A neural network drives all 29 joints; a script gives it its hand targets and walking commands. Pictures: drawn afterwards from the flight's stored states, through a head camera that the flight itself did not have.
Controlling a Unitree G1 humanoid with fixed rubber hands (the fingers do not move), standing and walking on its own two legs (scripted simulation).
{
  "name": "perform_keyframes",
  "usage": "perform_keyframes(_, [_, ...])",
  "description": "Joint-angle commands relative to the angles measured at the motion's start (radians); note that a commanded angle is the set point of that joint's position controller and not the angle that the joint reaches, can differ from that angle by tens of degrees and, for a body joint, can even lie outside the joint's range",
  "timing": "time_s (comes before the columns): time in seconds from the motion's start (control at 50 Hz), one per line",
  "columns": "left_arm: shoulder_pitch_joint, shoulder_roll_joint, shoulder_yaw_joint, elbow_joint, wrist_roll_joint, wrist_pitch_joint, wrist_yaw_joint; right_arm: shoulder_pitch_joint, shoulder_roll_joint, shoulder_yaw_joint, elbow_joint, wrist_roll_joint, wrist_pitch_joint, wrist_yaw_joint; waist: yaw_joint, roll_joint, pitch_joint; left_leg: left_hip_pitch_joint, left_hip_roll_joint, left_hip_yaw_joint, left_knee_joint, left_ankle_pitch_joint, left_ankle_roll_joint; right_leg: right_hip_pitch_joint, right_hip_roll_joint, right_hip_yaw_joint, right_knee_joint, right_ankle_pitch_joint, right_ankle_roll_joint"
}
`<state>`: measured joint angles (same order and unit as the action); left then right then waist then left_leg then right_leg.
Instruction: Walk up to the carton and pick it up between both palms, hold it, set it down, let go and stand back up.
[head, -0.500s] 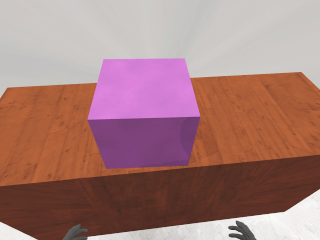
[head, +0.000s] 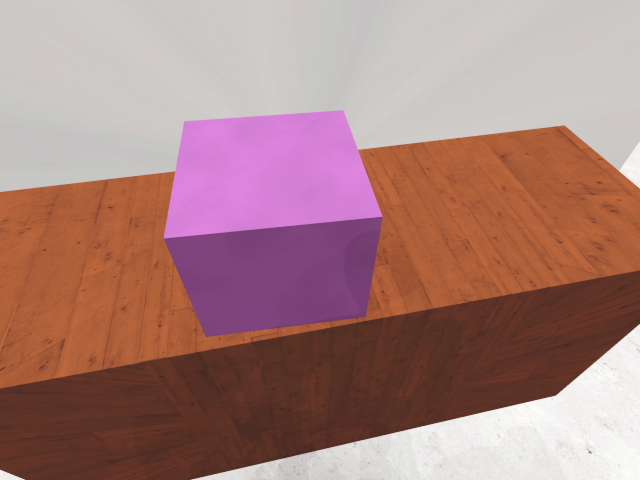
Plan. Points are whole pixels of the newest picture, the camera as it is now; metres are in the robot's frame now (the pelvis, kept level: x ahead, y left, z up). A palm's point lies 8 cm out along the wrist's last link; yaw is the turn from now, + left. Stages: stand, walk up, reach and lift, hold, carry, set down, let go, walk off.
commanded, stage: stand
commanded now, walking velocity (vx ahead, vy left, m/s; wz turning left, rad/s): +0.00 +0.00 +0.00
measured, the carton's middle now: (276, 220) +0.49 +0.06 +0.04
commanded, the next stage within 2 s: none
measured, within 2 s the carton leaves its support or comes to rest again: neither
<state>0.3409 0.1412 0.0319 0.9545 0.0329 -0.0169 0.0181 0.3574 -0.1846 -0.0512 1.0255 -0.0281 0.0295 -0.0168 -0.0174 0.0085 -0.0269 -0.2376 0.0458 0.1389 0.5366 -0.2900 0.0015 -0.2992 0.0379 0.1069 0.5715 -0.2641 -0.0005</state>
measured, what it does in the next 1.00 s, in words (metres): stands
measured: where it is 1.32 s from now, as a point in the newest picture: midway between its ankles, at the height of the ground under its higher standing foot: outside the picture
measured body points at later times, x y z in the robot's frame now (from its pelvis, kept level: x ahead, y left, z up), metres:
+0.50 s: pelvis -0.02 +0.01 +0.00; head -0.04 +0.00 +0.45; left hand -0.02 +0.22 -0.15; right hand -0.06 -0.21 -0.16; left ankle +0.00 +0.12 -0.73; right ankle +0.02 -0.12 -0.73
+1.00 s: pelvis -0.04 +0.02 +0.00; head -0.05 +0.02 +0.45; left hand -0.05 +0.22 -0.17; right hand -0.08 -0.20 -0.16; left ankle -0.01 +0.11 -0.73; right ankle +0.02 -0.12 -0.73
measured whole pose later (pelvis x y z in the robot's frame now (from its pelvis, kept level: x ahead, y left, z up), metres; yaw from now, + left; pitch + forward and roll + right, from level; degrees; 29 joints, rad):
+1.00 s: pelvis -0.04 +0.02 +0.00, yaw -2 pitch -2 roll +0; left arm 0.33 0.08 0.03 1.12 0.01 0.03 0.04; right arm 0.35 -0.14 -0.03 1.10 -0.02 0.02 -0.03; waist -0.02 0.00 0.00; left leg -0.28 -0.02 0.06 0.57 -0.27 0.05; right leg -0.33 0.04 0.15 0.54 -0.19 0.03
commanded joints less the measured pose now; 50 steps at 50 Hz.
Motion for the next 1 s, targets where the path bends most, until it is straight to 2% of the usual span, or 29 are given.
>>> perform_keyframes(0.0, [0.062,0.116,0.031,-0.035,-0.006,-0.022,0.003,0.055,-0.098,-0.014,-0.013,-0.002,-0.017,-0.014,0.025,0.005,0.105,0.016,0.096,-0.164,-0.19,-0.071,0.062,-0.125,-0.055,0.051,-0.125,0.071,-0.04])
perform_keyframes(0.06, [0.096,0.097,0.025,-0.006,-0.009,-0.014,0.015,0.037,-0.105,-0.014,-0.01,0.0,-0.02,-0.024,0.036,-0.001,0.076,0.051,0.087,-0.138,-0.161,-0.004,0.065,-0.117,-0.064,0.085,-0.156,0.083,-0.059])
perform_keyframes(0.1, [0.015,0.096,0.034,-0.02,-0.002,-0.018,0.005,0.078,-0.067,-0.002,0.017,0.002,-0.009,-0.022,0.005,-0.027,0.111,0.0,0.066,-0.129,-0.161,-0.03,0.049,-0.094,-0.082,0.1,-0.17,0.067,-0.052])
perform_keyframes(0.12, [0.057,0.102,0.036,-0.01,-0.011,-0.015,0.009,0.083,-0.069,0.0,0.03,-0.007,0.002,-0.027,0.03,-0.017,0.122,0.012,0.075,-0.129,-0.171,-0.065,0.049,-0.13,-0.078,0.094,-0.186,0.01,-0.046])
perform_keyframes(0.18, [0.038,0.066,0.022,0.004,-0.006,-0.007,0.024,0.087,-0.082,-0.013,0.012,-0.001,0.001,-0.021,-0.021,-0.152,0.116,0.028,0.076,-0.113,-0.121,-0.088,0.06,-0.157,-0.083,0.14,-0.242,-0.064,-0.047])
perform_keyframes(0.22, [0.017,0.15,0.038,0.009,-0.01,-0.01,0.017,0.058,-0.023,0.007,0.011,0.011,0.01,-0.014,0.003,-0.188,0.128,0.037,0.026,-0.081,-0.087,-0.028,0.037,-0.182,-0.1,0.17,-0.311,-0.132,-0.039])
perform_keyframes(0.24, [0.036,0.137,0.044,0.023,0.0,-0.007,0.02,0.079,-0.065,-0.003,0.04,-0.01,0.009,-0.021,-0.006,-0.086,0.106,0.08,0.01,-0.076,-0.11,-0.04,0.035,-0.181,-0.109,0.191,-0.305,-0.141,-0.05])
perform_keyframes(0.26, [0.017,0.126,0.037,0.01,-0.01,-0.01,0.023,0.084,-0.021,0.003,0.028,-0.004,-0.005,-0.013,-0.021,-0.128,0.073,0.128,0.027,-0.085,-0.096,0.023,0.033,-0.2,-0.121,0.186,-0.297,-0.071,-0.047])
perform_keyframes(0.32, [0.054,0.038,0.005,0.044,-0.005,-0.013,0.015,0.073,-0.109,-0.029,0.059,-0.005,-0.008,-0.021,-0.01,-0.08,0.119,0.07,0.031,-0.105,-0.122,-0.031,0.048,-0.159,-0.081,0.166,-0.251,-0.06,-0.041])
perform_keyframes(0.34, [0.008,0.02,0.003,0.031,-0.007,-0.016,0.016,0.069,-0.108,-0.032,0.045,-0.005,-0.011,-0.027,-0.012,-0.163,0.114,0.039,0.068,-0.128,-0.144,-0.041,0.047,-0.154,-0.086,0.138,-0.227,-0.023,-0.049])
perform_keyframes(0.38, [0.022,0.004,0.002,0.031,-0.03,-0.014,0.015,0.104,-0.031,0.008,0.07,-0.003,-0.014,-0.029,-0.006,-0.019,0.148,0.016,0.084,-0.151,-0.195,-0.062,0.056,-0.136,-0.061,0.096,-0.189,0.019,-0.038])
perform_keyframes(0.46, [0.06,0.005,0.006,0.07,-0.003,0.01,0.01,0.035,-0.049,0.001,0.045,0.001,-0.02,-0.026,0.026,0.046,0.131,-0.078,0.105,-0.2,-0.277,-0.196,0.064,-0.047,-0.028,0.037,-0.096,0.042,-0.018])
perform_keyframes(0.48, [0.071,0.054,0.02,0.058,-0.006,0.014,0.018,0.043,-0.054,-0.006,0.046,-0.002,-0.009,-0.037,0.011,0.138,0.128,-0.105,0.144,-0.213,-0.319,-0.261,0.078,-0.048,-0.035,0.024,-0.062,0.023,-0.022])
perform_keyframes(0.5, [0.064,0.03,0.013,0.073,-0.019,0.009,0.015,-0.033,-0.094,-0.009,0.032,-0.003,-0.01,-0.034,0.04,0.108,0.113,-0.11,0.139,-0.214,-0.338,-0.263,0.085,-0.041,-0.029,0.016,-0.052,0.021,-0.013])
perform_keyframes(0.52, [0.022,0.088,0.027,0.061,-0.007,0.013,0.017,-0.024,-0.11,-0.018,0.016,-0.005,-0.015,-0.025,0.023,0.042,0.127,-0.069,0.145,-0.199,-0.314,-0.24,0.103,-0.066,-0.043,0.012,-0.046,0.013,-0.017])
perform_keyframes(0.54, [0.06,0.073,0.025,0.057,-0.004,0.012,0.009,-0.028,-0.086,-0.014,0.015,-0.006,-0.016,-0.024,0.045,0.107,0.095,-0.114,0.14,-0.208,-0.307,-0.227,0.098,0.004,-0.034,0.005,-0.008,0.001,-0.009])
perform_keyframes(0.6, [0.107,0.026,0.014,0.094,0.004,0.018,0.011,-0.024,-0.055,-0.013,0.01,0.002,-0.007,-0.027,0.029,0.083,0.162,-0.115,0.14,-0.18,-0.305,-0.269,0.089,-0.047,-0.04,-0.009,-0.044,0.002,-0.015])
perform_keyframes(0.64, [0.116,0.026,0.015,0.095,0.004,0.026,0.005,-0.001,-0.053,-0.008,0.027,-0.003,0.003,-0.032,0.046,0.006,0.163,-0.224,0.155,-0.231,-0.294,-0.301,0.097,0.031,-0.04,-0.008,-0.007,-0.056,-0.022])
perform_keyframes(0.7, [0.09,0.053,0.006,0.088,0.004,0.007,0.017,0.047,-0.007,-0.005,0.045,-0.002,0.025,-0.031,-0.005,-0.173,0.183,-0.056,0.005,-0.089,-0.056,-0.151,0.042,-0.176,-0.145,0.234,-0.332,-0.316,-0.046])
perform_keyframes(0.74, [0.038,0.084,0.013,0.075,-0.005,0.013,0.028,0.117,-0.044,-0.021,0.056,0.008,0.034,-0.02,-0.028,-0.33,0.191,0.014,-0.067,-0.08,0.058,-0.141,0.045,-0.275,-0.191,0.387,-0.479,-0.483,-0.049])
perform_keyframes(0.76, [-0.013,0.121,0.014,0.065,-0.019,0.013,0.031,0.143,-0.015,-0.013,0.052,0.013,0.03,-0.011,-0.067,-0.343,0.22,0.03,-0.064,-0.101,0.091,-0.11,0.042,-0.339,-0.187,0.41,-0.511,-0.492,-0.054])
perform_keyframes(0.78, [0.011,0.163,0.028,0.077,-0.011,0.019,0.024,0.193,-0.013,-0.009,0.087,0.004,0.029,-0.007,-0.04,-0.286,0.209,0.027,-0.077,-0.084,0.135,-0.132,0.057,-0.301,-0.171,0.367,-0.494,-0.433,-0.043])
perform_keyframes(0.8, [-0.045,0.123,0.021,0.059,-0.011,0.015,0.034,0.191,0.012,0.0,0.086,0.007,0.025,-0.001,-0.071,-0.257,0.153,0.06,-0.062,-0.107,0.111,-0.068,0.051,-0.302,-0.184,0.329,-0.458,-0.359,-0.076])
perform_keyframes(0.84, [-0.026,0.143,0.037,0.079,-0.023,0.01,0.033,0.206,0.022,0.003,0.098,0.013,0.006,-0.009,-0.064,-0.238,0.025,0.134,-0.068,-0.08,0.109,0.006,0.059,-0.222,-0.113,0.183,-0.338,-0.179,-0.052])
perform_keyframes(0.86, [-0.011,0.103,0.032,0.095,-0.032,0.014,0.034,0.19,0.02,0.014,0.082,0.015,-0.01,-0.008,-0.072,-0.19,0.008,0.111,-0.038,-0.104,0.021,-0.015,0.074,-0.15,-0.108,0.195,-0.291,-0.155,-0.056])
perform_keyframes(0.9, [0.003,0.059,0.015,0.093,-0.019,0.019,0.025,0.106,-0.027,0.004,0.052,0.008,-0.028,-0.016,-0.009,-0.146,0.057,0.015,0.028,-0.206,-0.13,-0.042,0.075,-0.131,-0.058,0.117,-0.227,-0.12,-0.029])
perform_keyframes(0.92, [-0.004,0.009,0.006,0.096,-0.02,0.023,0.025,0.053,-0.016,0.016,0.05,-0.003,-0.022,-0.017,0.009,-0.07,0.12,-0.074,0.047,-0.237,-0.207,-0.186,0.082,-0.13,-0.035,0.09,-0.185,-0.098,-0.022])
perform_keyframes(0.94, [0.009,-0.018,-0.001,0.095,-0.027,0.028,0.022,0.009,-0.015,0.024,0.036,0.001,-0.025,-0.023,0.018,0.139,0.13,-0.13,0.089,-0.314,-0.304,-0.266,0.093,-0.066,-0.017,0.048,-0.116,-0.01,-0.007])
perform_keyframes(0.98, [0.078,-0.028,0.003,0.143,-0.007,0.033,0.024,-0.015,-0.037,0.019,0.041,0.0,-0.032,-0.033,0.051,0.194,0.14,-0.235,0.145,-0.372,-0.38,-0.294,0.115,0.065,-0.024,0.01,0.009,0.016,0.005])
